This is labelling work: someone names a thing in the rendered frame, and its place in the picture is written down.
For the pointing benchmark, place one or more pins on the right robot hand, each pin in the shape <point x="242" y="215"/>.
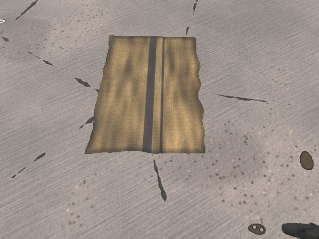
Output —
<point x="301" y="230"/>

